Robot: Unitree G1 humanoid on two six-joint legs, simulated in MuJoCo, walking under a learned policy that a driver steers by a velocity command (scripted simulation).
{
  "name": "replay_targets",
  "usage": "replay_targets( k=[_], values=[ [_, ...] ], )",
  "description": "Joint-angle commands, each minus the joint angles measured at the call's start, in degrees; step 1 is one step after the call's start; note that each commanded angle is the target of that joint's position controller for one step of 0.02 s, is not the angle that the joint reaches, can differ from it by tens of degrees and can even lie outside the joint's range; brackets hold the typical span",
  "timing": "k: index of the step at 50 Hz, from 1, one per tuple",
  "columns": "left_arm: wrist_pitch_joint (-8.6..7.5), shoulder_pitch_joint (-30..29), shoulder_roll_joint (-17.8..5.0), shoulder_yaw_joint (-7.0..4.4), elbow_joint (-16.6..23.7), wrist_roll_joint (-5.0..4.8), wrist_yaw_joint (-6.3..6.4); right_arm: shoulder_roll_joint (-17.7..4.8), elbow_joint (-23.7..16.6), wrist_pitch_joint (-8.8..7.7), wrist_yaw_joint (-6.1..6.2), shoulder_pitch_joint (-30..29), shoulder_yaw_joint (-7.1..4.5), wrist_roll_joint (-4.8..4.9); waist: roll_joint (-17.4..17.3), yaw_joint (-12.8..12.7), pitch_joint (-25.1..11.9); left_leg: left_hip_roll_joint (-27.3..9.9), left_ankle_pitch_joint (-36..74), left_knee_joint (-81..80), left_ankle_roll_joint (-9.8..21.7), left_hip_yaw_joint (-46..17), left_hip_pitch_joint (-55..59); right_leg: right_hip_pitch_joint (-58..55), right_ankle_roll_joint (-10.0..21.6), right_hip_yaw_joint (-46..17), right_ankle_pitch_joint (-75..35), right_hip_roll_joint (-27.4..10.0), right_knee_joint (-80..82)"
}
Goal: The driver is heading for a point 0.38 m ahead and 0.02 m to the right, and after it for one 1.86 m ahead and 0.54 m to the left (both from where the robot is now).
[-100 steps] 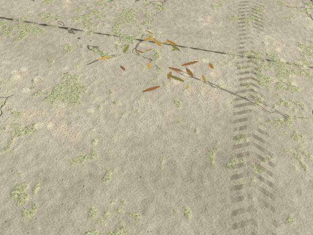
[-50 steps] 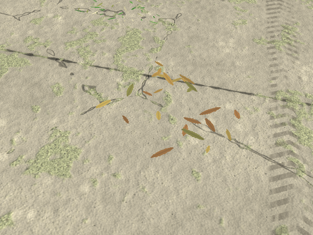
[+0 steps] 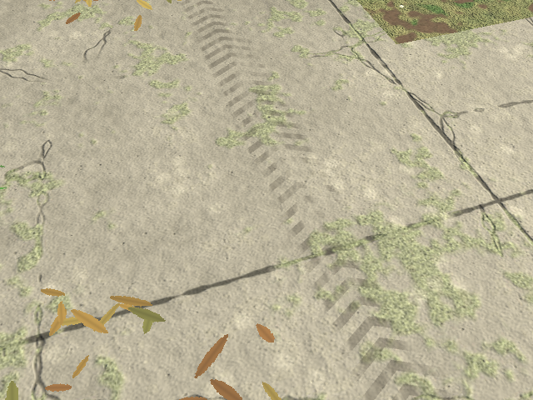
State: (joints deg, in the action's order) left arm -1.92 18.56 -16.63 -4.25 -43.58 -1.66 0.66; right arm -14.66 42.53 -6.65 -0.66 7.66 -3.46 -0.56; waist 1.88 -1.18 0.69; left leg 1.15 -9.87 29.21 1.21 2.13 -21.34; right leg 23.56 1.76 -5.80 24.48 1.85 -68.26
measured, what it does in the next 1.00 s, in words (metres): walks ahead: right foot, then left foot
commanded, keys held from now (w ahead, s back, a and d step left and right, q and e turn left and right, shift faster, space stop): w+e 0.28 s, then q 0.72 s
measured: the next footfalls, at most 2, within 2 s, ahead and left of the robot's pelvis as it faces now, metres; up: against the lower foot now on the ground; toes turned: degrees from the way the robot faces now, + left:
right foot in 0.40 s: +0.34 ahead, -0.19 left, +0.00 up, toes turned -14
left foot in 0.88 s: +0.38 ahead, +0.06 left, +0.00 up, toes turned +5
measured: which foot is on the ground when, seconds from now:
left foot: down 0.00-0.40, up 0.42-0.86, down 0.88-1.00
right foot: up 0.00-0.38, down 0.40-0.88, up 0.90-1.00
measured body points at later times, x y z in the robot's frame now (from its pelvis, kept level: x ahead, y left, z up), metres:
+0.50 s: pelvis +0.24 -0.07 +0.00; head +0.29 -0.09 +0.44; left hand +0.49 +0.13 -0.08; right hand +0.23 -0.35 -0.14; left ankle +0.13 +0.11 -0.64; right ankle +0.30 -0.18 -0.73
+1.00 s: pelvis +0.33 -0.03 +0.00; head +0.37 +0.00 +0.45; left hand +0.47 +0.26 -0.12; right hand +0.48 -0.32 -0.08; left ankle +0.34 +0.05 -0.73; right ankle +0.30 -0.18 -0.65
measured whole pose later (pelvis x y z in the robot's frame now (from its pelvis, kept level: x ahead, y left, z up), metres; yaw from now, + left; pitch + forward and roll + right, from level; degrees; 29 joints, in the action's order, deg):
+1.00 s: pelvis +0.33 -0.03 +0.00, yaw +5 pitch +3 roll -2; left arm 0.9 4.6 -17.6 -5.1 -45.1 0.2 2.1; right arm -17.2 40.5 0.4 -0.2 10.9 -4.3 -0.1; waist 1.5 1.0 2.5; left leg 0.5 -13.6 31.3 2.9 0.1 -20.6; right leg 29.2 -2.8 1.2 29.3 -0.9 -63.0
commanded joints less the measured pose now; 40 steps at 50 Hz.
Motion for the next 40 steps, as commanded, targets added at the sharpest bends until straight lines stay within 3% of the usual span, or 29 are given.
replay_targets(
  k=[1,3,6,11,14,15,17,18,19,20,21,22,23,24,25,26,28,29,31,35,40],
  values=[
    [-0.27,-2.39,-5.67,-1.83,6.02,0.06,-0.35,-5.61,-1.47,0.14,0.34,3.26,-1.39,-0.36,-8.34,2.04,-0.63,-16.40,-3.98,-17.15,8.14,-17.98,13.73,16.48,-0.26,-1.44,-5.61,-8.01,-1.54],
    [0.39,-2.53,-3.63,-1.45,6.69,-0.10,-0.52,-6.32,-0.72,-0.42,0.25,3.68,-1.79,0.05,-8.29,1.69,-0.36,-16.01,1.18,-19.42,9.17,-12.76,12.34,16.23,-0.74,-0.32,-7.76,-8.69,0.71],
    [0.61,-5.31,-2.91,-1.19,8.28,0.31,-0.61,-8.37,0.41,-0.65,0.44,4.86,-2.57,0.03,-6.05,1.90,-0.27,-16.91,8.43,-20.58,10.24,-7.34,14.64,19.29,-1.73,-0.55,-13.74,-9.29,6.85],
    [-0.20,-13.12,-1.47,-0.35,10.09,0.37,-2.34,-10.24,1.69,0.49,0.99,6.60,-2.98,0.43,-5.34,4.79,1.63,-15.22,12.72,-20.36,7.89,2.53,17.52,16.74,-1.31,3.84,-26.00,-8.15,22.67],
    [-0.28,-17.76,-1.22,-0.05,12.08,0.16,-3.36,-11.72,2.80,1.41,1.05,9.13,-3.38,1.13,-5.23,6.35,3.49,-16.70,13.70,-19.51,7.21,4.84,21.44,16.31,-0.19,6.47,-24.38,-7.24,28.32],
    [-0.40,-18.91,-0.94,0.06,12.80,0.35,-3.57,-11.82,3.33,1.84,0.96,9.79,-3.34,1.50,-4.90,6.34,4.44,-17.02,18.70,-18.02,7.13,5.04,21.82,15.06,0.49,6.88,-22.14,-6.43,30.52],
    [-0.80,-17.27,-1.80,-0.50,13.31,1.08,-3.75,-13.02,4.19,2.68,0.96,10.37,-3.39,2.26,-6.45,3.99,2.56,-17.45,37.91,-11.77,6.57,5.26,23.47,8.58,2.46,8.88,-16.71,-2.79,33.63],
    [-1.06,-12.44,-3.45,-1.39,12.14,1.57,-3.66,-13.67,4.43,2.93,1.07,9.80,-3.36,2.69,-7.47,0.73,-0.75,-16.50,46.03,-5.72,5.53,5.65,23.76,1.37,3.81,9.68,-17.57,-0.59,36.62],
    [-1.27,-4.35,-5.90,-2.68,9.62,1.88,-3.22,-13.03,4.71,3.02,1.10,9.20,-2.88,2.96,-6.63,-4.01,-5.26,-14.18,46.77,3.60,3.62,7.20,20.44,-11.32,5.54,10.05,-26.67,0.89,42.28],
    [-1.02,2.48,-10.32,-3.76,7.89,2.88,-2.07,-10.00,3.87,2.47,0.99,9.90,-1.56,1.58,-3.06,-6.43,-11.89,-10.73,29.42,17.02,0.61,7.26,9.01,-28.48,8.06,2.77,-48.14,-6.63,38.84],
    [-0.76,3.23,-14.16,-3.16,8.33,4.44,-0.92,-3.03,2.97,1.63,-0.16,15.47,1.00,-0.85,11.97,-1.95,-21.05,-1.82,-30.62,39.75,-3.44,3.57,-10.51,-47.85,17.98,-17.99,-80.12,-25.83,32.61],
    [-0.60,5.57,-12.23,-2.66,9.25,4.17,-1.19,-7.56,5.53,1.16,-0.37,17.86,0.27,1.97,7.61,-5.55,-32.69,0.29,-34.62,48.81,-3.90,-11.32,-11.67,-48.83,23.53,-24.81,-77.39,-30.49,35.42],
    [-0.49,3.56,-10.52,-2.44,7.81,3.25,-1.55,-11.18,4.27,1.42,-0.41,11.75,-0.98,4.17,4.88,-5.78,-25.67,-2.89,-30.10,48.33,-3.70,-10.40,-15.95,-42.61,20.73,-16.31,-69.06,-26.26,38.75],
    [-0.85,-1.29,-8.14,-1.70,7.21,1.97,-1.64,-10.18,3.05,2.01,0.07,8.02,-0.67,3.62,3.13,-3.59,-16.79,-5.57,-25.49,43.06,-3.71,-7.59,-18.41,-34.60,16.84,-10.77,-59.20,-22.44,41.46],
    [-1.08,-5.05,-5.34,-0.78,7.02,1.75,-1.57,-9.36,3.92,3.00,0.78,7.09,-0.78,2.40,1.30,-1.59,-11.30,-7.14,-21.85,40.08,-4.27,-6.62,-16.64,-26.19,14.61,-7.32,-53.40,-20.17,44.33],
    [-1.25,-8.28,-3.98,-0.37,6.85,2.04,-1.62,-8.81,4.67,4.47,1.21,9.21,-0.95,1.92,2.24,1.16,-8.78,-7.86,-19.23,38.11,-4.93,-6.34,-11.03,-18.11,13.55,-3.67,-50.96,-18.76,47.23],
    [-2.04,-12.18,-3.98,-0.51,6.35,3.50,-1.48,-6.49,5.49,6.49,1.92,12.84,-0.91,1.71,3.34,4.26,-7.69,-7.02,-14.73,35.41,-6.06,-4.85,-3.14,-8.68,13.27,1.69,-49.10,-17.85,51.22],
    [-2.25,-13.60,-4.97,-0.87,6.10,3.67,-1.16,-6.31,4.86,6.98,2.28,12.64,-1.04,1.57,4.07,4.79,-6.85,-6.67,-13.42,33.57,-6.36,-4.23,-3.15,-7.22,13.32,3.64,-48.42,-17.87,52.22],
    [-2.12,-14.00,-6.18,-1.40,5.17,3.37,-0.18,-5.97,3.22,7.50,2.48,10.15,-1.05,1.10,4.23,4.31,-6.28,-7.33,-9.12,29.29,-6.12,-3.98,-4.43,-7.58,12.99,6.13,-44.01,-18.34,53.44],
    [-0.63,-13.52,-6.75,-1.70,3.56,2.88,1.35,-6.05,0.32,8.30,1.47,4.88,-1.16,1.13,4.20,2.24,-5.17,-7.80,-3.96,21.84,-5.06,-2.60,-4.73,-9.69,12.36,8.84,-30.99,-19.16,54.91],
    [1.27,-12.56,-8.70,-2.47,1.96,1.45,1.41,-6.98,-3.17,9.10,-0.15,1.56,-1.92,1.11,4.55,1.17,-3.99,-6.33,-8.63,13.66,-2.61,0.23,-4.39,-15.07,10.25,8.82,-27.98,-21.92,50.21]
  ],
)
